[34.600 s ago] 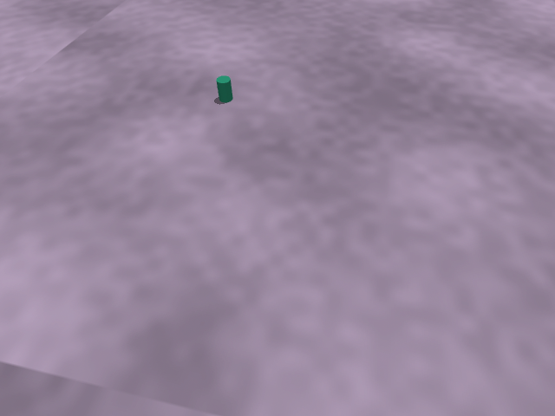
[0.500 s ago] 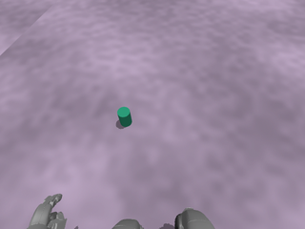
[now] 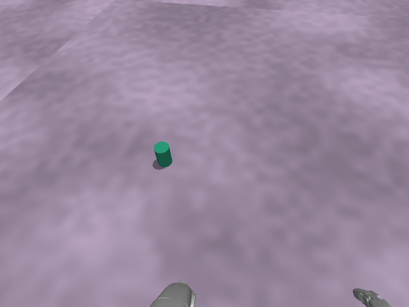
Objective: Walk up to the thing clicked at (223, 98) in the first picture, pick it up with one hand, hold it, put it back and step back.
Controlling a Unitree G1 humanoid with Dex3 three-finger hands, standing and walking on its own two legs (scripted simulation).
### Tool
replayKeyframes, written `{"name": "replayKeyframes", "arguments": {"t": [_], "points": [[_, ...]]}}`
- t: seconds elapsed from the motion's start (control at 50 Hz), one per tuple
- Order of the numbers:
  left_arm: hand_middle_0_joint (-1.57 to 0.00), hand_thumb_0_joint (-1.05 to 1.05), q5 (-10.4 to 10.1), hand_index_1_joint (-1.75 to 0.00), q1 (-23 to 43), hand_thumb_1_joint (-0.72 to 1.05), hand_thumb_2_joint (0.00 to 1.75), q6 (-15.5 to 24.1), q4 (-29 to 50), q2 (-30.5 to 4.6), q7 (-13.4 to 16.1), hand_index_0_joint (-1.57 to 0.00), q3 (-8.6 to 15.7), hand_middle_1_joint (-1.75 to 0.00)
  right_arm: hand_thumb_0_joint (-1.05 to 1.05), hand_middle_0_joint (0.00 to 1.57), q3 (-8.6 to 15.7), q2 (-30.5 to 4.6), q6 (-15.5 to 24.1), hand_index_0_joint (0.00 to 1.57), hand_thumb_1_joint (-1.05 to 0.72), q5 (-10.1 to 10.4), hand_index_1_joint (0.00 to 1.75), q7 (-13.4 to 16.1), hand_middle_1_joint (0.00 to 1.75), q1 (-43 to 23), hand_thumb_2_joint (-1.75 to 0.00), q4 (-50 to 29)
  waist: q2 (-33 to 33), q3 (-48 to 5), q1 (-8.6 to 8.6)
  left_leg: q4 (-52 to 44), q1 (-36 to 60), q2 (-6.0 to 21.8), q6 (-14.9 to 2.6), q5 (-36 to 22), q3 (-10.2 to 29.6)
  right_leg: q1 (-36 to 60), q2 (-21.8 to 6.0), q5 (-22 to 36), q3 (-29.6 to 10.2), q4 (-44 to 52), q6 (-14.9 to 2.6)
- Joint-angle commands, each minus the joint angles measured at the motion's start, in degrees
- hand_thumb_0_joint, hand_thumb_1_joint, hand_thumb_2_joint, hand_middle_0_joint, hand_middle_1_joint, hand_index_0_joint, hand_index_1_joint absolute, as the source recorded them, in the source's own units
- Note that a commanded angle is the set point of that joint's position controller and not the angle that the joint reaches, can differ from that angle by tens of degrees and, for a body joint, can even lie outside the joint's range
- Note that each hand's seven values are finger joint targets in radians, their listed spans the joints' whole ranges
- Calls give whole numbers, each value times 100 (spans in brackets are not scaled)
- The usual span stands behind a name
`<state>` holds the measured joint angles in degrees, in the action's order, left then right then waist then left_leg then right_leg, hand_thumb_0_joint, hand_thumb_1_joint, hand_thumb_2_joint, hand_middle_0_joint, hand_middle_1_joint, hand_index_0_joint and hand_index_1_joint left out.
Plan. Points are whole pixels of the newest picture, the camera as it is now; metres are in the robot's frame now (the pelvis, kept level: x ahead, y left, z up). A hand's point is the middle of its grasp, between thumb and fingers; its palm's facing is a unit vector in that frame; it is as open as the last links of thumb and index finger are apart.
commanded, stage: step back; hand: left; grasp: from the side
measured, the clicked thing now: (163, 154) +0.97 +0.33 -0.69
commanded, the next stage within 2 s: stand in 1.00 s
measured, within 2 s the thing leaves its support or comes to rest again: neither
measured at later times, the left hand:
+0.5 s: hand out of the picture +0.05 +0.28 -0.14, palm faces +0.06 -0.92 -0.40, open 7.4 cm
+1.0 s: hand out of the picture +0.10 +0.28 -0.15, palm faces +0.09 -0.93 -0.36, open 7.4 cm
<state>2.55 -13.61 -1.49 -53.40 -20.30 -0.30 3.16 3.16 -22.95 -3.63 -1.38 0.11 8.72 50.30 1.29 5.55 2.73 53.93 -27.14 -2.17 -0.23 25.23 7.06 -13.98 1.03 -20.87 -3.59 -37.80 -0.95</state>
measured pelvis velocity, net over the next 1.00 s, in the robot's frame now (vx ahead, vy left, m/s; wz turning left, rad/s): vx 0.03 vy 0.01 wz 0.08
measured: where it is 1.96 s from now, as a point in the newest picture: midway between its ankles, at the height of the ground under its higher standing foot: outside the picture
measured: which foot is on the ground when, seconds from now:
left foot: up 0.00-0.16, down 0.18-0.52, up 0.54-0.78, down 0.80-1.00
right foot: down 0.00-0.22, up 0.24-0.46, down 0.48-1.00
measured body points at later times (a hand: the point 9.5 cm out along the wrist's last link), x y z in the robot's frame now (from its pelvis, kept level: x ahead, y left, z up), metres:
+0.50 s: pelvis -0.01 -0.01 +0.00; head +0.01 -0.01 +0.45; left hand +0.05 +0.33 -0.11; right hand +0.05 -0.32 -0.12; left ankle -0.03 +0.14 -0.72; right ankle +0.05 -0.11 -0.73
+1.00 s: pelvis +0.03 +0.01 +0.01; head +0.06 +0.02 +0.45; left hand +0.09 +0.33 -0.12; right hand +0.17 -0.28 -0.12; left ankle +0.06 +0.15 -0.72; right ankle +0.05 -0.11 -0.72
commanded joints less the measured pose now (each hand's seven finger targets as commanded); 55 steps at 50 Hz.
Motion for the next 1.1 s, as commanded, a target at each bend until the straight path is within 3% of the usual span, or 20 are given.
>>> {"name": "replayKeyframes", "arguments": {"t": [0.0,0.08,0.14,0.16,0.18,0.2,0.22,0.24,0.3,0.38,0.46,0.5,0.54,0.6,0.72,0.76,0.8,0.84,0.92,1.08], "points": [[-20,0,6,-30,732,90,90,339,625,-1617,157,-20,515,-30,0,20,254,-1000,243,20,-90,32,30,36,30,71,-90,-209,-759,-4,-144,474,14,-117,96,-197,230,-581,-1206,-909,-1247,1821,-822],[-20,0,51,-30,302,90,90,355,466,-1740,78,-20,544,-30,0,20,223,-958,408,20,-90,-69,30,-58,30,-52,-90,-179,-1320,-69,147,-1282,-47,126,151,425,-288,280,-1409,-1896,-1450,1920,-897],[-20,0,7,-30,535,90,90,236,510,-1665,20,-20,435,-30,0,20,328,-964,533,20,-90,-59,30,-77,30,516,-90,125,-1062,-307,-201,-3097,1641,-18,-28,-259,-711,-393,-1221,-1355,-854,1346,-699],[-20,0,-1,-30,380,90,90,204,503,-1405,21,-20,318,-30,0,20,403,-1046,574,20,-90,-102,30,-44,30,743,-90,231,-520,-456,-318,-3314,2365,40,-81,-485,-385,-842,-908,-1052,-477,585,-498],[-20,0,-60,-30,274,90,90,194,551,-1059,22,-20,217,-30,0,20,494,-1317,602,20,-90,-174,30,-8,30,939,-90,272,550,-585,-372,-3810,2967,926,-373,390,1239,-1819,-409,-1081,61,-677,-214],[-20,0,-136,-30,675,90,90,219,585,-1109,41,-20,242,-30,0,20,548,-1866,613,20,-90,-175,30,-9,30,927,-90,188,966,-361,-522,-4351,2291,2022,-1030,2286,3128,-2394,-21,-1186,471,-1279,-7],[-20,0,-45,-30,938,90,90,255,547,-1633,55,-20,386,-30,0,20,596,-2022,615,20,-90,-110,30,-28,30,745,-90,138,575,121,-571,-4546,1368,2239,-1423,2782,3353,-2056,-330,-1166,-96,-1634,-49],[-20,0,-77,-30,800,90,90,298,512,-1691,12,-20,392,-30,0,20,563,-1824,620,20,-90,-108,30,-32,30,447,-90,61,372,230,-385,-4346,1249,2165,-1446,2123,2834,-1703,-433,-977,-80,-1649,-62],[-20,0,-98,-30,443,90,90,353,341,-1396,-60,-20,342,-30,0,20,420,-1293,696,20,-90,-122,30,-10,30,433,-90,72,542,-53,-296,-3810,1963,1315,-943,181,1307,-1780,-407,-359,161,-1042,-53],[-20,0,-115,-30,480,90,90,357,294,-1289,-100,-20,348,-30,0,20,435,-1366,620,20,-90,-111,30,-33,30,471,-90,47,952,-131,-388,-3701,1241,1235,-934,275,956,-720,-191,-346,436,-269,6],[-20,0,-71,-30,-166,90,90,450,-75,-1281,38,-20,388,-30,0,20,224,-851,465,20,-90,8,30,-15,30,140,-90,-47,302,-510,108,-2091,178,740,-483,-344,157,1341,-66,656,424,1428,-34],[-20,0,24,-30,-120,90,90,522,41,-1968,124,-20,534,-30,0,20,78,-440,467,20,-90,41,30,56,30,325,-90,-131,-1124,-579,114,-373,-756,-192,-64,772,-121,1323,-2015,-688,-2548,2403,-711],[-20,0,-31,-30,527,90,90,503,256,-1975,88,-20,526,-30,0,20,285,-1088,460,20,-90,-1,30,120,30,697,-90,189,-664,-144,-120,17,-20,332,-21,815,44,100,-2373,-882,-2688,2258,-1339],[-20,0,-119,-30,528,90,90,573,181,-1526,117,-20,378,-30,0,20,186,-852,480,20,-90,30,30,77,30,604,-90,356,-713,-246,-156,-402,62,335,-57,199,89,464,-1575,1386,-1207,1781,-787],[-20,0,-196,-30,790,90,90,486,205,-1469,147,-20,280,-30,0,20,147,-683,483,20,-90,8,30,78,30,478,-90,494,-1054,-576,-284,-1974,1215,308,0,-684,-816,176,-1390,3670,-277,991,-688],[-20,0,-229,-30,846,90,90,414,221,-1439,157,-20,244,-30,0,20,190,-727,499,20,-90,-3,30,101,30,520,-90,612,-806,-695,-359,-2719,1728,302,-60,-2025,-768,56,-1162,3426,-127,563,-400],[-20,0,-263,-30,669,90,90,364,254,-1222,165,-20,156,-30,0,20,285,-1151,509,20,-90,-56,30,130,30,231,-90,528,-2,-1017,-237,-2747,1995,1166,-437,-3157,247,-274,-689,2185,71,148,-93],[-20,0,-291,-30,569,90,90,293,21,-1216,180,-20,146,-30,0,20,231,-1300,481,20,-90,19,30,86,30,-442,-90,427,427,-898,-73,-2840,938,1625,-897,-2211,592,409,-293,188,277,239,-31],[-20,0,-186,-30,755,90,90,393,-125,-1551,149,-20,200,-30,0,20,91,-933,442,20,-90,20,30,66,30,-545,-90,564,-16,-757,-214,-2391,1106,773,-196,-1645,-216,201,-961,1193,-574,1234,-286],[-20,0,-256,-30,982,90,90,414,-550,-1204,62,-20,-79,-30,0,20,-22,-872,605,20,-90,103,30,-8,30,-636,-90,893,-59,-989,-300,-3136,2149,1016,-155,-2877,-123,622,-794,2017,-92,1583,-44]]}}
